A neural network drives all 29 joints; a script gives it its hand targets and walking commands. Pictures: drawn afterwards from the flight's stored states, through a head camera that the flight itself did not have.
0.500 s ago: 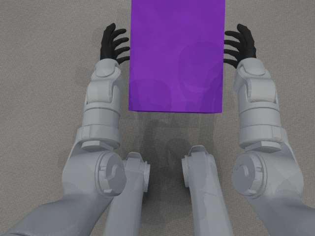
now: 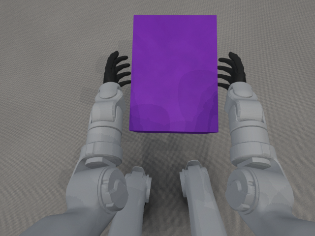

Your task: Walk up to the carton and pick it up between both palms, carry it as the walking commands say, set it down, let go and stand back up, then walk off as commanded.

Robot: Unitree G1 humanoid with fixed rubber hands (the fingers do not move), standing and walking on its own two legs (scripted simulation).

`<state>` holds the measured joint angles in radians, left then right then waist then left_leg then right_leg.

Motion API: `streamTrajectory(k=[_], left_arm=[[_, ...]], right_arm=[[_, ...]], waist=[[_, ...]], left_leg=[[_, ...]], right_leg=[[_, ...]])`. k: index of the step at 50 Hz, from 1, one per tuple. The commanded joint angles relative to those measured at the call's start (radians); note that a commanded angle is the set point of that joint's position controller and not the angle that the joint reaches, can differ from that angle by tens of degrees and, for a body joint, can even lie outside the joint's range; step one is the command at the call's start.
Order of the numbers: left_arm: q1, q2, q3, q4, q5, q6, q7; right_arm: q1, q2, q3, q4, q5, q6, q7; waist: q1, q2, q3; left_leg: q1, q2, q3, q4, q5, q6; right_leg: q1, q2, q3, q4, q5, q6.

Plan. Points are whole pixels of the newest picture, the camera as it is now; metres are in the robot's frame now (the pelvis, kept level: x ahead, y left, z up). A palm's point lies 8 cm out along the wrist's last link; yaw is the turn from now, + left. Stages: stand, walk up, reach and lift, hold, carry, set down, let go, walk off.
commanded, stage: reach and lift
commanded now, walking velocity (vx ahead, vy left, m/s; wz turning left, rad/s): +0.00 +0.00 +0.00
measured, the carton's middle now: (172, 80) +0.52 -0.05 -0.14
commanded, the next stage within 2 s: none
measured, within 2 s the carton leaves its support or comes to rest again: neither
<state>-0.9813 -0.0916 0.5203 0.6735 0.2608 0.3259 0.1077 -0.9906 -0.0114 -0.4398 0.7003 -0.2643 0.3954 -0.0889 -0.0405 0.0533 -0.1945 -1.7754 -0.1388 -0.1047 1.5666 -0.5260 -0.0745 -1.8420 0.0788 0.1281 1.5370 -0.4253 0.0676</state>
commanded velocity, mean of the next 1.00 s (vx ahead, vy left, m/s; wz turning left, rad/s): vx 0.00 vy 0.00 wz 0.00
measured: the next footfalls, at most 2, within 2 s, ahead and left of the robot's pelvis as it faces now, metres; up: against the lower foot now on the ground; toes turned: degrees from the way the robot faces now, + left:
none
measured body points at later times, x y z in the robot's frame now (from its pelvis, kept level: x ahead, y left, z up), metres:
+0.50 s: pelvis +0.02 +0.00 +0.06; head +0.22 -0.03 +0.47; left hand +0.48 +0.11 +0.02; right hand +0.46 -0.19 +0.00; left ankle +0.08 +0.14 -0.52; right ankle +0.11 -0.14 -0.52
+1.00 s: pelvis +0.05 +0.00 +0.14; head +0.22 -0.02 +0.55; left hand +0.46 +0.12 +0.09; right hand +0.44 -0.18 +0.08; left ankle +0.08 +0.14 -0.52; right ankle +0.11 -0.14 -0.52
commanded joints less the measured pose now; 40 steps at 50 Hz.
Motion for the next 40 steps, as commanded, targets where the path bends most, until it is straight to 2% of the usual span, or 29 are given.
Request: streamTrajectory(k=[1,24,40], left_arm=[[-0.581,-0.989,-0.513,0.119,-0.141,0.006,-0.299],[-0.383,-1.029,-0.559,0.092,-0.117,-0.014,-0.323],[-0.222,-1.041,-0.596,0.036,-0.099,-0.016,-0.339]], right_arm=[[-0.610,1.008,0.486,0.019,0.179,-0.044,0.347],[-0.425,1.079,0.531,0.001,0.169,-0.072,0.334],[-0.248,1.086,0.560,-0.074,0.130,-0.069,0.343]], waist=[[-0.030,-0.056,-0.917],[-0.002,-0.067,-0.816],[0.005,-0.058,-0.702]], left_leg=[[0.365,-0.068,0.187,-0.206,0.170,0.040],[0.564,-0.048,0.150,-0.400,0.223,0.045],[0.756,-0.033,0.116,-0.569,0.307,0.053]], right_leg=[[0.726,0.068,-0.221,-0.160,0.216,-0.026],[0.930,0.069,-0.183,-0.357,0.259,-0.026],[1.103,0.059,-0.155,-0.525,0.339,-0.037]])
